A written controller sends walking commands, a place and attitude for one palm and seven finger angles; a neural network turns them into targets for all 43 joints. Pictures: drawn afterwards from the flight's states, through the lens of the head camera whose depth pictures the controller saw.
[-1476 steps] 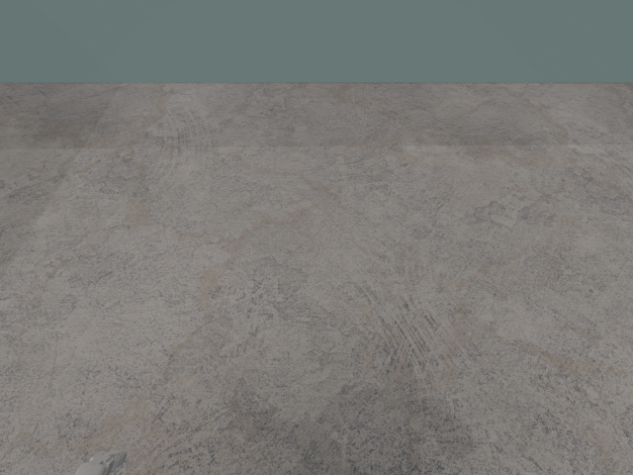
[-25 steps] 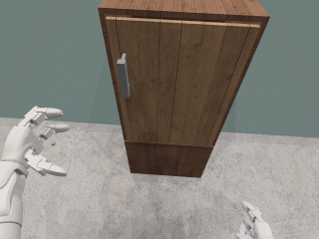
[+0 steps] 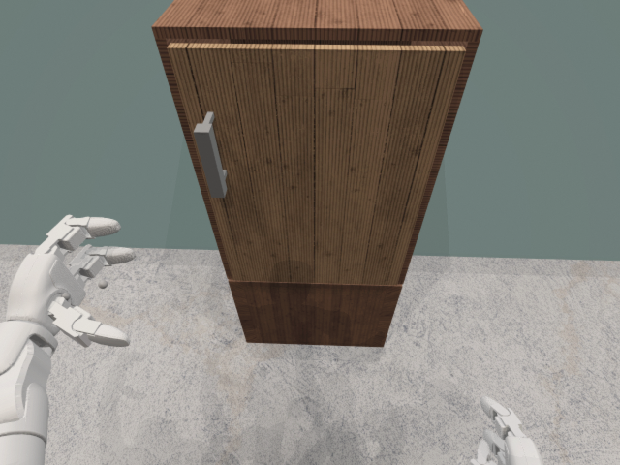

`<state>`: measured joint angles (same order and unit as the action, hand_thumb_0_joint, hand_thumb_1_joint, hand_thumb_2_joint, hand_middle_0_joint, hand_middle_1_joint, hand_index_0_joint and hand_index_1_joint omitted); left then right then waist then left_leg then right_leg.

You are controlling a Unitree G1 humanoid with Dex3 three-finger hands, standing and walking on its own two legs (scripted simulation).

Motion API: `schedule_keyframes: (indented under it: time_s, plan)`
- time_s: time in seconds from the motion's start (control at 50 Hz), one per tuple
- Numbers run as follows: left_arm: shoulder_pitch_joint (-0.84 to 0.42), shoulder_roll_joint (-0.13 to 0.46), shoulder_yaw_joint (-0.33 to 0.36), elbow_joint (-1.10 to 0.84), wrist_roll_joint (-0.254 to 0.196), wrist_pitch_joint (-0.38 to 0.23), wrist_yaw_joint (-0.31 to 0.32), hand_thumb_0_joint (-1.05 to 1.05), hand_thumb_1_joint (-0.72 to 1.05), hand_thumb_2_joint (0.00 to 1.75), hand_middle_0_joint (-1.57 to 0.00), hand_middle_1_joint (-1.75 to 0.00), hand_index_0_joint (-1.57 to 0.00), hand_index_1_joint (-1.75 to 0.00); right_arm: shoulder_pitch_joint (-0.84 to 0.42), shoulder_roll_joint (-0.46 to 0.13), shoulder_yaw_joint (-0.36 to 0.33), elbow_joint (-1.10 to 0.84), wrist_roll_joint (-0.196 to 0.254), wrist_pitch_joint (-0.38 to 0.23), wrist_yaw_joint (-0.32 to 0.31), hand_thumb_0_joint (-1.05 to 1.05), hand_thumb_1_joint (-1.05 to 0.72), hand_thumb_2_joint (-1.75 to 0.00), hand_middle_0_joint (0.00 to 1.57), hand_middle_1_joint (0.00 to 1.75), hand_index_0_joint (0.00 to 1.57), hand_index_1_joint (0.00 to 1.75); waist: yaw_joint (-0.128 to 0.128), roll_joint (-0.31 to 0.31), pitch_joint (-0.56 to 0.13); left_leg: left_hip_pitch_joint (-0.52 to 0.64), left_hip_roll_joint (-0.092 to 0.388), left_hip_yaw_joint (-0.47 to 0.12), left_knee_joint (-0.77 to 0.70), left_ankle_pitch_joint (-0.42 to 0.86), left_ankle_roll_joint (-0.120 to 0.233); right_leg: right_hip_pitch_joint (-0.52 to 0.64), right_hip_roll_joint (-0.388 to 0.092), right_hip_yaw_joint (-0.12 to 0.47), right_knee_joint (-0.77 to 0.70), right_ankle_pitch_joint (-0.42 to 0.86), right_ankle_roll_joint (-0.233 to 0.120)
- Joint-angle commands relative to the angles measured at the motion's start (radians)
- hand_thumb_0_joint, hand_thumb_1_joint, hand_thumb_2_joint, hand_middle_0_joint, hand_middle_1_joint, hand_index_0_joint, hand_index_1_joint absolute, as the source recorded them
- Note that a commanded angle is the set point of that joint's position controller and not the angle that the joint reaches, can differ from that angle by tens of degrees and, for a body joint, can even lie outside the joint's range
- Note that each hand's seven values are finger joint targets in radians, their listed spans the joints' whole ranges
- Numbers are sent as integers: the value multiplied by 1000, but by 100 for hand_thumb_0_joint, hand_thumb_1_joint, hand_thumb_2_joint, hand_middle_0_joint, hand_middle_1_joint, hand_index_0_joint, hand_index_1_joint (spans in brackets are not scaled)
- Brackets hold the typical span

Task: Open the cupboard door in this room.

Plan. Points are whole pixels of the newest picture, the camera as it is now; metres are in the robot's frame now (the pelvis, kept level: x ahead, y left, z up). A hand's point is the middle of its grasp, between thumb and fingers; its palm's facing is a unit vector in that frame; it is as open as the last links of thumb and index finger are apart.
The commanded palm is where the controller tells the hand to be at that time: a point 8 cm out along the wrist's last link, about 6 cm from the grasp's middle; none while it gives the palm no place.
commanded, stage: raise the hand with hooked fingers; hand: left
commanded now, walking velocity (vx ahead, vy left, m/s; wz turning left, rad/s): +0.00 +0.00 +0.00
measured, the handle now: (214, 155) +0.58 +0.21 +0.08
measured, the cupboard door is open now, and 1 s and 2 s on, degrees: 0 0 0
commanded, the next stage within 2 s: move the hooked fingers beside the handle in 0.02 s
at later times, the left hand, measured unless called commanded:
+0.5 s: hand (118, 251) +0.34 +0.27 +0.11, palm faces +0.04 -1.00 +0.00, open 14.0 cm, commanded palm +0.32 +0.33 +0.10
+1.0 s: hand (138, 211) +0.42 +0.28 +0.10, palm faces +0.03 -1.00 +0.01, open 14.0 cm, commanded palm +0.39 +0.33 +0.10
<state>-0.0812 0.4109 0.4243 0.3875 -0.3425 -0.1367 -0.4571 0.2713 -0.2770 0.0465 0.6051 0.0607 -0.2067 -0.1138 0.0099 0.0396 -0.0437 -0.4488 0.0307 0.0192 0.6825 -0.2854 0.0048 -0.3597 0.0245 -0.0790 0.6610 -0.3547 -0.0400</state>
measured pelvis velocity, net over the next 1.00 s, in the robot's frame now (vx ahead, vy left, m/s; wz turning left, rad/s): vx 0.00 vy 0.03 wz -0.02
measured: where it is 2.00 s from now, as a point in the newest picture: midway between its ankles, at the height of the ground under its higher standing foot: outside the picture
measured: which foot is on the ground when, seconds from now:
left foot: down 0.00-1.00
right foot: down 0.00-1.00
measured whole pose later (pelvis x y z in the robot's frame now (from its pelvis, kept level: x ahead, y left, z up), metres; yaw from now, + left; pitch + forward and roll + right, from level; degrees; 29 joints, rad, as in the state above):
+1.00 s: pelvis +0.00 +0.03 -0.01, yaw -1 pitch +9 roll -2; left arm -0.58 0.49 0.41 0.88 -0.23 -0.24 -0.40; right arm 0.34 -0.28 0.05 0.63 0.04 -0.10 -0.09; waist -0.06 0.02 -0.06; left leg -0.61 0.02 0.04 0.77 -0.32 0.04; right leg -0.51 0.01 -0.06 0.72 -0.37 -0.01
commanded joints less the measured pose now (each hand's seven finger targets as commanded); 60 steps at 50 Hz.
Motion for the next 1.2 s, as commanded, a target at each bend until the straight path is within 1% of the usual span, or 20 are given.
schedule_keyframes:
  time_s: [0.0, 0.08, 0.12, 0.16, 0.28, 0.32, 0.44, 0.46, 0.5, 0.58, 0.66, 0.76, 0.84, 0.86, 0.9, 0.94, 0.96, 0.98, 1.08, 1.18]
  plan:
    - [-254, 272, 86, -206, -29, -71, 2, 0, -50, 30, -30, -120, -30, -120, -63, -124, -51, -148, 5, -52, -8, 0, -90, -90, 20, 30, 20, 30, -1, 21, -191, 142, -40, -24, -66, 132, 35, 7, -13, 92, -125, 242, 40]
    - [-245, 278, 96, -175, -33, -63, 6, 0, -50, 30, -30, -120, -30, -120, -67, -126, -50, -150, 6, -47, -8, 0, -90, -90, 20, 30, 20, 30, 2, -26, -184, 110, -38, -21, -59, 114, 35, 18, -22, 113, -130, 224, 49]
    - [-284, 271, 83, -171, -28, -65, 8, 0, -50, 30, -30, -120, -30, -120, -70, -122, -48, -147, 8, -45, -9, 0, -90, -90, 20, 30, 20, 30, -4, 15, -172, 113, -40, -22, -61, 101, 33, -1, -22, 111, -132, 204, 46]
    - [-333, 312, 104, -150, -22, -71, 13, 0, -50, 30, -30, -120, -30, -120, -59, -130, -51, -136, 8, -39, -14, 0, -90, -90, 20, 30, 20, 30, -12, -25, -180, 103, -36, -22, -52, 99, 35, 5, -23, 122, -132, 197, 51]
    - [-495, 291, 47, -75, -6, -100, 1, 0, -50, 30, -30, -120, -30, -120, -51, -128, -47, -121, 10, -36, -21, 0, -90, -90, 20, 30, 20, 30, -30, 34, -213, 123, -38, -30, -48, 78, 36, -25, -18, 115, -122, 160, 38]
    - [-488, 310, 61, -10, 0, -97, -1, 0, -50, 30, -30, -120, -30, -120, -36, -135, -49, -115, 9, -29, -21, 0, -90, -90, 20, 30, 20, 30, -26, -10, -219, 105, -37, -32, -49, 80, 36, -22, -17, 108, -115, 169, 40]
    - [-561, 340, 68, 85, 19, -95, 2, 0, -50, 30, -30, -120, -30, -120, -16, -143, -50, -119, 8, -6, -10, 0, -90, -90, 20, 30, 20, 30, -20, 23, -230, 90, -36, -35, -49, 81, 33, -48, -11, 89, -93, 170, 30]
    - [-587, 357, 79, 96, 17, -98, 5, 0, -50, 30, -30, -120, -30, -120, -8, -145, -49, -121, 6, -2, -10, 0, -90, -90, 20, 30, 20, 30, -18, -1, -234, 78, -37, -39, -45, 83, 34, -36, -6, 89, -87, 163, 27]
    - [-629, 379, 93, 108, 28, -113, 9, 0, -50, 30, -30, -120, -30, -120, 6, -149, -54, -115, 5, 6, -7, 0, -90, -90, 20, 30, 20, 30, -22, 33, -260, 92, -33, -40, -44, 96, 33, -45, -5, 84, -78, 177, 25]
    - [-646, 342, 62, 85, 35, -137, 14, 0, -50, 30, -30, -120, -30, -120, 28, -149, -60, -122, 0, 14, 1, 0, -90, -90, 20, 30, 20, 30, -23, 78, -318, 154, -29, -48, -37, 156, 30, -64, 7, 63, -55, 225, 15]
    - [-678, 318, 39, 143, 41, -127, 22, 0, -50, 30, -30, -120, -30, -120, 47, -157, -61, -115, -1, 30, 4, 0, -90, -90, 20, 30, 20, 30, -35, 23, -269, 130, -25, -62, -42, 145, 32, -101, 14, 47, -50, 205, 11]
    - [-780, 354, 51, 179, 66, -137, 48, 0, -50, 30, -30, -120, -30, -120, 75, -166, -65, -99, -7, 50, 3, 0, -90, -90, 20, 30, 20, 30, -52, 35, -289, 150, -18, -77, -38, 135, 27, -142, 17, 41, -44, 170, 9]
    - [-867, 331, 10, 201, 91, -165, 63, 0, -50, 30, -30, -120, -30, -120, 90, -168, -66, -87, -11, 57, 8, 0, -90, -90, 20, 30, 20, 30, -69, 104, -329, 214, -5, -102, -38, 138, 14, -205, 16, 33, -32, 138, 6]
    - [-887, 333, 13, 214, 88, -170, 66, 0, -50, 30, -30, -120, -30, -120, 98, -170, -65, -85, -14, 59, 8, 0, -90, -90, 20, 30, 20, 30, -70, 81, -335, 209, -8, -103, -29, 158, 17, -195, 19, 34, -29, 153, 4]
    - [-883, 373, 46, 270, 95, -170, 66, 0, -50, 30, -30, -120, -30, -120, 113, -177, -68, -74, -16, 70, 10, 0, -90, -90, 20, 30, 20, 30, -70, 56, -350, 195, -5, -96, -20, 181, 18, -185, 17, 37, -25, 182, 8]
    - [-872, 364, 37, 309, 103, -168, 62, 0, -50, 30, -30, -120, -30, -120, 117, -173, -67, -76, -16, 80, 15, 0, -90, -90, 20, 30, 20, 30, -60, 97, -344, 191, -5, -95, -18, 200, 12, -195, 16, 34, -17, 187, 5]
    - [-898, 352, 22, 326, 102, -167, 61, 0, -50, 30, -30, -120, -30, -120, 123, -174, -65, -76, -16, 85, 17, 0, -90, -90, 20, 30, 20, 30, -74, 68, -332, 176, -6, -95, -13, 197, 16, -199, 20, 31, -15, 186, 6]
    - [-917, 394, 51, 346, 109, -168, 66, 0, -50, 30, -30, -120, -30, -120, 128, -179, -68, -72, -16, 91, 17, 0, -90, -90, 20, 30, 20, 30, -70, 60, -329, 164, -3, -98, -12, 194, 15, -204, 18, 32, -12, 185, 7]
    - [-1023, 389, 25, 401, 123, -191, 68, 0, -50, 30, -30, -120, -30, -120, 150, -182, -70, -65, -19, 117, 21, 0, -90, -90, 20, 30, 20, 30, -99, 57, -348, 157, -1, -93, 10, 191, 19, -235, 21, 37, -3, 183, 12]
    - [-1060, 462, 69, 478, 140, -219, 66, 0, -50, 30, -30, -120, -30, -120, 177, -188, -71, -51, -24, 141, 20, 0, -90, -90, 20, 30, 20, 30, -96, 75, -392, 130, -4, -83, 37, 209, 22, -225, 22, 47, 15, 208, 13]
